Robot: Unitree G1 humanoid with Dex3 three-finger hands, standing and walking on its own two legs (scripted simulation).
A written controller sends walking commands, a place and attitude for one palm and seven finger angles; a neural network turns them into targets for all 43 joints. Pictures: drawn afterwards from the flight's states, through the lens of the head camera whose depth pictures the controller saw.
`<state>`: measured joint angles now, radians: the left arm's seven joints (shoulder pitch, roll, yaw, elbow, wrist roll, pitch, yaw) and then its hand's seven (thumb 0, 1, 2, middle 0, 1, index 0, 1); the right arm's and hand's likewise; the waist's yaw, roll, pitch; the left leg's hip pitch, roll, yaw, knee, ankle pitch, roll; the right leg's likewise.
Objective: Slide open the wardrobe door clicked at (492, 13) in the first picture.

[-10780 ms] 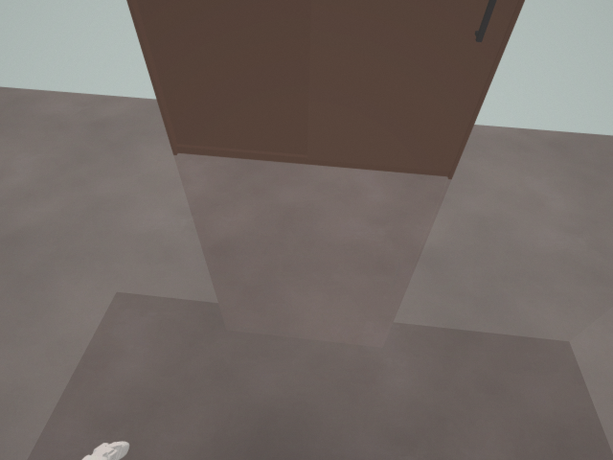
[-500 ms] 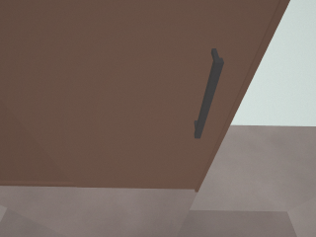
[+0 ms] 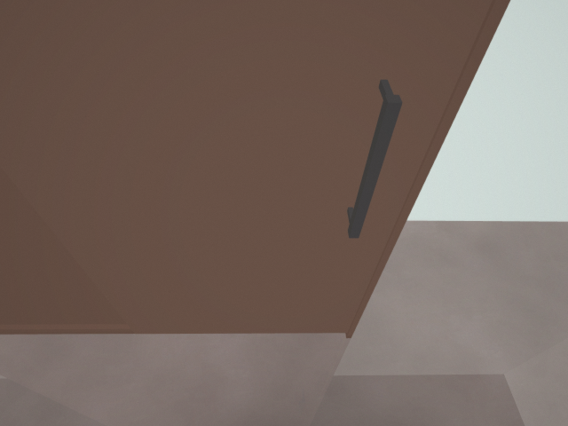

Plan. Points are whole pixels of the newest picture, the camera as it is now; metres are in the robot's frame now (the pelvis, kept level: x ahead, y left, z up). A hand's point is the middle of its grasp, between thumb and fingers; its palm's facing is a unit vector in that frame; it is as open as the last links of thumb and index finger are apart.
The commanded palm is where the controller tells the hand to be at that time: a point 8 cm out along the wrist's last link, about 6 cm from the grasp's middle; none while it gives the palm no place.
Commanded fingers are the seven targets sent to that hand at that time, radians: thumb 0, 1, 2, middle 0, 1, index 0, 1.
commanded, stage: come to a stop and stand still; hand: right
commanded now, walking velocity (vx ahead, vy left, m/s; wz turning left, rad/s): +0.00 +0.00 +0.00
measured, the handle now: (367, 170) +0.49 -0.10 +0.09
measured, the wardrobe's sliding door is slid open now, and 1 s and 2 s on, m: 0.00 0.00 0.00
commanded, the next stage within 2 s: look again from close up in 0.86 s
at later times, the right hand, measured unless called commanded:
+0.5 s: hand out of the picture -0.07 -0.18 -0.17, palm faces +0.03 +0.99 -0.14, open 7.4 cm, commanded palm none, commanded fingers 0.00 -0.90 -0.90 0.20 0.30 0.20 0.30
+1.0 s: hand out of the picture -0.01 -0.19 -0.17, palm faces +0.01 +0.98 -0.19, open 7.3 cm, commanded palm none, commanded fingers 0.00 -0.90 -0.90 0.20 0.30 0.20 0.30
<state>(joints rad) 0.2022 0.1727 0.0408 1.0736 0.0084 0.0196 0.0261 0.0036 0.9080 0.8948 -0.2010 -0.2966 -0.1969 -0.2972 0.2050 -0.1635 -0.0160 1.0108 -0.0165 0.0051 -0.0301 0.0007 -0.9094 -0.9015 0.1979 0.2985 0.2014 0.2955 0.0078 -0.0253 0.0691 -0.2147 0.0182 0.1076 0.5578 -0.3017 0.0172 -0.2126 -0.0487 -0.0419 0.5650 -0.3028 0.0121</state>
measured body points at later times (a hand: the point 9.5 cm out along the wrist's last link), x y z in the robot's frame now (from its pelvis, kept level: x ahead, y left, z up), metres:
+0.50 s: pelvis -0.02 -0.02 +0.01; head -0.01 -0.03 +0.46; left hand -0.05 +0.19 -0.15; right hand -0.07 -0.23 -0.15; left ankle +0.00 +0.11 -0.73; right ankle +0.00 -0.12 -0.73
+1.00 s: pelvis -0.02 -0.02 +0.00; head -0.04 -0.02 +0.45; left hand -0.02 +0.20 -0.15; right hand -0.01 -0.24 -0.15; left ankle +0.00 +0.11 -0.73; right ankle +0.00 -0.12 -0.73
